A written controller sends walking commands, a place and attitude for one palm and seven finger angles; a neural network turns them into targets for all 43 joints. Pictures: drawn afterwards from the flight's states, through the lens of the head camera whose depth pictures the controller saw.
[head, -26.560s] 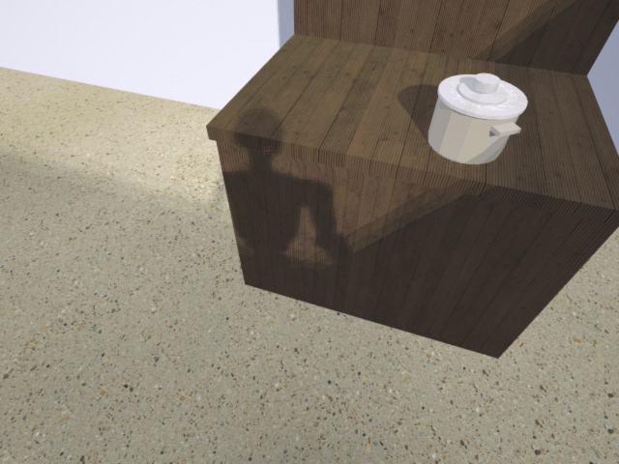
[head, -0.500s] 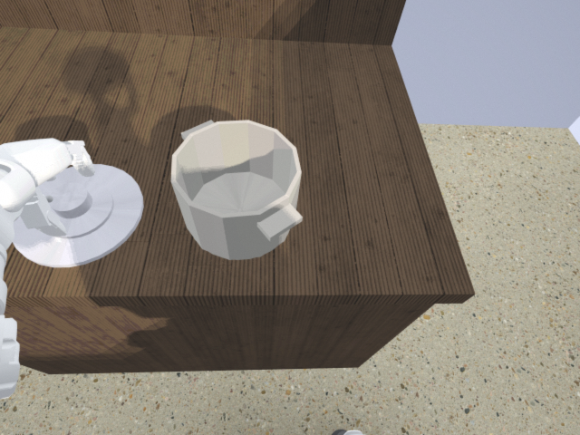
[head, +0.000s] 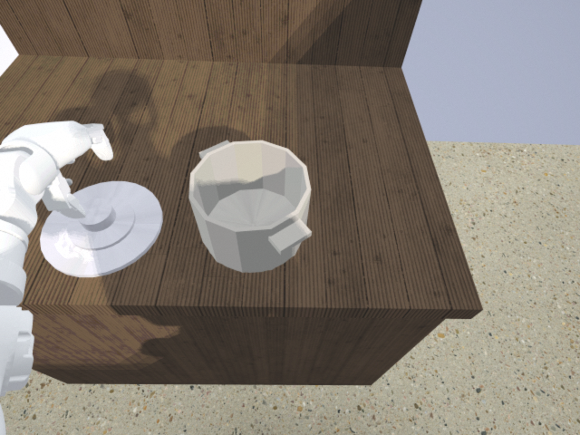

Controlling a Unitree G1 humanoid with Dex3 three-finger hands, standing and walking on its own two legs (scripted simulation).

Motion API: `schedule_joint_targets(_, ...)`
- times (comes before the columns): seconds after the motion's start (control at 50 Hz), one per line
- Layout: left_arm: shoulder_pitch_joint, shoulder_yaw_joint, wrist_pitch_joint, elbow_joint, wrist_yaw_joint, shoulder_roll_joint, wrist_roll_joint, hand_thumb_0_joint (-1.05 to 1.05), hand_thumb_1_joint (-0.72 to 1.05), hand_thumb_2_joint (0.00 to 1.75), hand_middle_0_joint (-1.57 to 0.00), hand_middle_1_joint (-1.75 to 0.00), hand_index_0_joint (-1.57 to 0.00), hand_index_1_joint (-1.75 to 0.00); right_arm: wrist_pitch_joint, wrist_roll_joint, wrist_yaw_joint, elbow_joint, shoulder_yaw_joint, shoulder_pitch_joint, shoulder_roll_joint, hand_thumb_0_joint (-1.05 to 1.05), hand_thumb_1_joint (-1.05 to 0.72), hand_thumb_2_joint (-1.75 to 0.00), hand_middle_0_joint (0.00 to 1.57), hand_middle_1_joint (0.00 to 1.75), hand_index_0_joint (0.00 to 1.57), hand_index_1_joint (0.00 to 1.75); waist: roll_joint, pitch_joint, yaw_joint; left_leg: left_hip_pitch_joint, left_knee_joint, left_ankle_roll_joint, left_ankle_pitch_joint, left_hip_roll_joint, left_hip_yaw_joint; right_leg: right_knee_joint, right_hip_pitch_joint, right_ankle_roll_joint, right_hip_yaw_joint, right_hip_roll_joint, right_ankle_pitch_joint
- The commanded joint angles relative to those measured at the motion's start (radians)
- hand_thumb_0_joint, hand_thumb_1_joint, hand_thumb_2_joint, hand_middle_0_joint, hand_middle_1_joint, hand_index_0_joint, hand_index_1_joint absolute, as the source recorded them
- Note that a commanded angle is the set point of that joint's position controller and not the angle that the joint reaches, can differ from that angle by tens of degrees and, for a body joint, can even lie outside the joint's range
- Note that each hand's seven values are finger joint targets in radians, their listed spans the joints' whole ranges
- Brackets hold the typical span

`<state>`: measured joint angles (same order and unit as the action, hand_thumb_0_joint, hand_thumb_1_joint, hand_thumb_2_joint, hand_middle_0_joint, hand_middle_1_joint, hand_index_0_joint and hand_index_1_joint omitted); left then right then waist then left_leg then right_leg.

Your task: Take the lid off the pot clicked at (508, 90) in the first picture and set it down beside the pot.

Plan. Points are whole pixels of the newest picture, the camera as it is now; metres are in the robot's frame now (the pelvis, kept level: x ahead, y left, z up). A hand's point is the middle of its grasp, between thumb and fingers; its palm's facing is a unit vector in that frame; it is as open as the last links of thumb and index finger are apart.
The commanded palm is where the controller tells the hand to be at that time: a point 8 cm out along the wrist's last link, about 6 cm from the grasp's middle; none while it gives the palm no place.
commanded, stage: raise the empty hand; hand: left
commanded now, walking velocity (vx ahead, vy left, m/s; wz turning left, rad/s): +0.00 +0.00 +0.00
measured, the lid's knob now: (96, 214) +0.44 +0.31 +0.01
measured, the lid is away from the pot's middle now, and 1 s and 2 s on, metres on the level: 0.24 0.24 0.24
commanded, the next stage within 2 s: draw the hand back to the body in 0.50 s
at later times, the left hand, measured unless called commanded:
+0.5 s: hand (50, 157) +0.43 +0.31 +0.15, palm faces -0.33 -0.09 -0.94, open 11.0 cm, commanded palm +0.43 +0.30 +0.20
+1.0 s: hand (52, 182) +0.39 +0.30 +0.14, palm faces -0.33 -0.07 -0.94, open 11.0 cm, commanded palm +0.37 +0.29 +0.20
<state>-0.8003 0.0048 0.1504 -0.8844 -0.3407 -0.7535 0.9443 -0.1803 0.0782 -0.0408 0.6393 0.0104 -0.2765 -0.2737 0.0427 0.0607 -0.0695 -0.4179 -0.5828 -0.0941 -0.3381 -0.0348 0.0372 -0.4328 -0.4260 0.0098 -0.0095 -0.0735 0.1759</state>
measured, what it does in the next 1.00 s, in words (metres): stands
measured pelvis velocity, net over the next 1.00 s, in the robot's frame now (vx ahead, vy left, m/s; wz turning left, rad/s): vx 0.00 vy -0.03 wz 0.03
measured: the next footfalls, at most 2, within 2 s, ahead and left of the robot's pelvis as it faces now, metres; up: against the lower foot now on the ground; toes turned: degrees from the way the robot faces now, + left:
none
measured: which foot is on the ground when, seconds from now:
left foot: down 0.00-1.00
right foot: down 0.00-1.00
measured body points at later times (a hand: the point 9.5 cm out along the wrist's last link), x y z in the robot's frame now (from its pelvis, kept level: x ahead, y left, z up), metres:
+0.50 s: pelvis +0.00 -0.02 +0.01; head +0.05 -0.02 +0.45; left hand +0.44 +0.31 +0.20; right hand +0.09 -0.29 -0.11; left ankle -0.04 +0.05 -0.73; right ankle +0.01 -0.20 -0.73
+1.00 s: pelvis +0.00 -0.03 +0.01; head +0.05 -0.04 +0.45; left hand +0.41 +0.30 +0.19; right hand +0.11 -0.29 -0.11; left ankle -0.04 +0.05 -0.73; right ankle +0.01 -0.20 -0.73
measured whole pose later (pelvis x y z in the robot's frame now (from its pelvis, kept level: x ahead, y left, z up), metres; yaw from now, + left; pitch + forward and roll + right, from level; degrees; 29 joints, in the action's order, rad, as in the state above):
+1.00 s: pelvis +0.00 -0.03 +0.01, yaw +2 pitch +7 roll -2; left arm -0.67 0.06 0.11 -0.66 -0.45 -0.80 0.87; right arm -0.20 0.09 -0.03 0.61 0.01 -0.22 -0.29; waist 0.06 0.02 -0.05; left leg -0.33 -0.51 -0.05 -0.30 -0.02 0.00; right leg -0.40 -0.34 0.04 -0.04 -0.06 0.17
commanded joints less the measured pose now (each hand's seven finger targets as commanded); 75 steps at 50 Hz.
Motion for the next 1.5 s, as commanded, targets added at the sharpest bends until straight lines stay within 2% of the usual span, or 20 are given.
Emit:
schedule_joint_targets(0.0, -0.461, 0.104, -0.01, 0.269, 0.019, -0.339, -0.022, 0.0, 0.03, 0.55, -0.32, -0.92, -0.32, -0.92, 0.027, -0.004, -0.008, -0.094, -0.059, -0.018, -0.17, 0.0, -0.9, -0.9, 0.2, 0.3, 0.2, 0.3, 0.096, 0.394, 0.002, 0.311, 0.069, 0.061, 0.671, 0.054, -0.107, -0.001, 0.124, -0.055, -0.054, 0.08, -0.23)
schedule_joint_targets(0.04, -0.433, 0.103, -0.013, 0.269, 0.011, -0.329, -0.026, 0.0, 0.03, 0.55, -0.32, -0.92, -0.32, -0.92, 0.032, -0.007, -0.009, -0.098, -0.058, -0.016, -0.165, 0.0, -0.9, -0.9, 0.2, 0.3, 0.2, 0.3, 0.106, 0.396, -0.002, 0.336, 0.065, 0.064, 0.726, 0.053, -0.114, 0.003, 0.121, -0.051, -0.057, 0.084, -0.238)
schedule_joint_targets(0.1, -0.45, 0.04, -0.027, 0.165, -0.017, -0.276, -0.04, 0.0, 0.03, 0.55, -0.32, -0.92, -0.32, -0.92, 0.026, 0.006, -0.01, -0.08, -0.047, -0.007, -0.174, 0.0, -0.9, -0.9, 0.2, 0.3, 0.2, 0.3, 0.038, 0.28, -0.008, 0.239, 0.1, 0.046, 0.508, 0.047, -0.088, 0.024, 0.108, -0.052, -0.061, 0.078, -0.176)
schedule_joint_targets(0.14, -0.593, 0.032, -0.022, 0.324, -0.021, -0.295, -0.03, 0.0, 0.03, 0.55, -0.32, -0.92, -0.32, -0.92, 0.031, -0.002, -0.015, -0.082, -0.057, -0.009, -0.17, 0.0, -0.9, -0.9, 0.2, 0.3, 0.2, 0.3, 0.132, 0.37, -0.013, 0.333, 0.098, 0.056, 0.59, 0.05, -0.101, 0.024, 0.111, -0.056, -0.056, 0.08, -0.192)
schedule_joint_targets(0.18, -0.523, 0.109, -0.018, 0.281, -0.015, -0.365, -0.023, 0.0, 0.03, 0.55, -0.32, -0.92, -0.32, -0.92, 0.038, -0.004, -0.022, -0.086, -0.052, -0.02, -0.169, 0.0, -0.9, -0.9, 0.2, 0.3, 0.2, 0.3, 0.116, 0.415, -0.002, 0.353, 0.084, 0.058, 0.662, 0.044, -0.108, 0.019, 0.146, -0.057, -0.059, 0.084, -0.231)
schedule_joint_targets(0.26, -0.516, 0.058, -0.029, 0.156, -0.034, -0.313, -0.033, 0.0, 0.03, 0.55, -0.32, -0.92, -0.32, -0.92, 0.038, 0.003, -0.022, -0.063, -0.045, -0.012, -0.176, 0.0, -0.9, -0.9, 0.2, 0.3, 0.2, 0.3, 0.046, 0.305, -0.005, 0.26, 0.108, 0.042, 0.517, 0.043, -0.081, 0.033, 0.14, -0.053, -0.064, 0.077, -0.207)
schedule_joint_targets(0.34, -0.58, 0.096, -0.029, 0.28, -0.032, -0.38, -0.015, 0.0, 0.03, 0.55, -0.32, -0.92, -0.32, -0.92, 0.038, -0.003, -0.021, -0.087, -0.05, 0.0, -0.171, 0.0, -0.9, -0.9, 0.2, 0.3, 0.2, 0.3, 0.124, 0.408, 0.001, 0.322, 0.102, 0.05, 0.629, 0.035, -0.092, 0.024, 0.192, -0.059, -0.056, 0.08, -0.259)
schedule_joint_targets(0.44, -0.477, 0.078, -0.041, 0.091, -0.058, -0.36, -0.028, 0.0, 0.03, 0.55, -0.32, -0.92, -0.32, -0.92, 0.034, 0.008, -0.02, -0.079, -0.041, 0.002, -0.185, 0.0, -0.9, -0.9, 0.2, 0.3, 0.2, 0.3, 0.006, 0.304, 0.002, 0.209, 0.119, 0.035, 0.471, 0.029, -0.064, 0.026, 0.203, -0.053, -0.063, 0.077, -0.242)
schedule_joint_targets(0.52, -0.595, 0.046, -0.031, 0.217, -0.07, -0.352, -0.023, 0.0, 0.03, 0.55, -0.32, -0.92, -0.32, -0.92, 0.027, 0.003, -0.024, -0.083, -0.05, 0.014, -0.184, 0.0, -0.9, -0.9, 0.2, 0.3, 0.2, 0.3, 0.086, 0.342, -0.009, 0.262, 0.106, 0.032, 0.503, 0.031, -0.065, 0.029, 0.176, -0.056, -0.06, 0.074, -0.236)
schedule_joint_targets(0.62, -0.536, 0.15, -0.005, 0.216, -0.058, -0.457, -0.028, 0.0, 0.03, 0.55, -0.32, -0.92, -0.32, -0.92, 0.023, 0.001, -0.034, -0.083, -0.052, -0.001, -0.186, 0.0, -0.9, -0.9, 0.2, 0.3, 0.2, 0.3, 0.086, 0.4, 0.007, 0.267, 0.097, 0.026, 0.54, 0.027, -0.067, 0.012, 0.226, -0.057, -0.061, 0.072, -0.276)
schedule_joint_targets(0.68, -0.406, 0.092, -0.01, 0.181, -0.069, -0.348, -0.042, 0.0, 0.03, 0.55, -0.32, -0.92, -0.32, -0.92, 0.017, 0.008, -0.022, -0.091, -0.046, 0.018, -0.172, 0.0, -0.9, -0.9, 0.2, 0.3, 0.2, 0.3, 0.064, 0.331, 0.006, 0.249, 0.093, 0.029, 0.541, 0.031, -0.068, 0.017, 0.187, -0.051, -0.071, 0.078, -0.251)
schedule_joint_targets(0.78, -0.408, 0.19, -0.018, 0.353, -0.062, -0.455, -0.054, 0.0, 0.03, 0.55, -0.32, -0.92, -0.32, -0.92, 0.006, 0.006, -0.017, -0.116, -0.051, 0.039, -0.171, 0.0, -0.9, -0.9, 0.2, 0.3, 0.2, 0.3, 0.098, 0.396, 0.02, 0.285, 0.095, 0.019, 0.569, 0.025, -0.076, 0.013, 0.237, -0.054, -0.067, 0.076, -0.275)
schedule_joint_targets(0.98, -0.226, 0.188, -0.06, 0.401, -0.073, -0.395, -0.092, 0.0, 0.03, 0.55, -0.32, -0.92, -0.32, -0.92, 0.015, 0.012, -0.001, -0.149, -0.038, 0.093, -0.166, 0.0, -0.9, -0.9, 0.2, 0.3, 0.2, 0.3, 0.026, 0.3, 0.03, 0.236, 0.113, 0.022, 0.478, 0.022, -0.075, 0.022, 0.241, -0.051, -0.078, 0.074, -0.245)
schedule_joint_targets(1.02, -0.252, 0.223, -0.057, 0.487, -0.066, -0.449, -0.092, 0.0, 0.03, 0.55, -0.32, -0.92, -0.32, -0.92, 0.018, 0.006, -0.003, -0.161, -0.041, 0.111, -0.171, 0.0, -0.9, -0.9, 0.2, 0.3, 0.2, 0.3, 0.074, 0.338, 0.035, 0.253, 0.114, 0.022, 0.474, 0.019, -0.07, 0.019, 0.265, -0.055, -0.071, 0.064, -0.251)
schedule_joint_targets(1.06, -0.237, 0.176, -0.06, 0.528, -0.071, -0.377, -0.091, 0.0, 0.03, 0.55, -0.32, -0.92, -0.32, -0.92, 0.02, 0.006, -0.004, -0.167, -0.038, 0.122, -0.151, 0.0, -0.9, -0.9, 0.2, 0.3, 0.2, 0.3, 0.094, 0.339, 0.031, 0.288, 0.111, 0.025, 0.534, 0.024, -0.084, 0.026, 0.239, -0.051, -0.079, 0.07, -0.246)
schedule_joint_targets(1.08, -0.245, 0.212, -0.018, 0.573, 0.104, 0.024, -0.728, 0.0, 0.03, 0.55, -0.32, -0.92, -0.32, -0.92, 0.085, 0.017, -0.025, -0.214, -0.027, -0.02, -0.071, 0.0, -0.9, -0.9, 0.2, 0.3, 0.2, 0.3, 0.046, 0.236, -0.014, 0.422, 0.133, 0.06, 0.412, 0.092, -0.067, 0.026, 0.18, -0.07, -0.093, 0.058, -0.129)
schedule_joint_targets(1.14, -0.05, 0.322, -0.024, 0.53, 0.306, -0.058, -0.906, 0.0, 0.03, 0.55, -0.32, -0.92, -0.32, -0.92, 0.16, 0.002, -0.058, -0.165, -0.006, 0.073, -0.133, 0.0, -0.9, -0.9, 0.2, 0.3, 0.2, 0.3, -0.066, 0.19, 0.04, 0.334, 0.194, 0.054, 0.209, 0.102, -0.067, 0.052, 0.254, -0.06, -0.055, 0.044, -0.079)
schedule_joint_targets(1.24, -0.125, 0.451, 0.015, 0.795, 0.44, -0.132, -0.933, 0.0, 0.1, 0.58, -0.31, -0.87, -0.31, -0.87, 0.256, -0.031, -0.065, -0.115, -0.002, 0.08, -0.116, 0.0, -0.9, -0.9, 0.2, 0.3, 0.2, 0.3, 0.209, 0.267, 0.066, 0.388, 0.177, 0.085, 0.495, 0.095, -0.053, 0.031, 0.35, -0.062, -0.054, 0.036, -0.242)
schedule_joint_targets(1.32, 0.172, 0.435, -0.008, 0.781, 0.455, -0.007, -0.974, 0.0, 0.19, 0.61, -0.3, -0.81, -0.3, -0.81, 0.285, -0.039, -0.044, -0.095, -0.018, 0.086, -0.117, 0.0, -0.9, -0.9, 0.2, 0.3, 0.2, 0.3, 0.05, 0.174, 0.072, 0.344, 0.156, 0.083, 0.596, 0.111, -0.037, 0.016, 0.382, -0.052, -0.07, 0.037, -0.341)
schedule_joint_targets(1.48, 0.314, 0.441, -0.014, 0.974, 0.464, 0.051, -0.994, 0.0, 0.36, 0.68, -0.27, -0.69, -0.27, -0.69, 0.313, -0.038, -0.033, -0.101, -0.026, 0.124, -0.103, 0.0, -0.9, -0.9, 0.2, 0.3, 0.2, 0.3, 0.055, 0.208, 0.081, 0.378, 0.151, 0.069, 0.625, 0.094, -0.021, 0.025, 0.41, -0.043, -0.068, 0.041, -0.401)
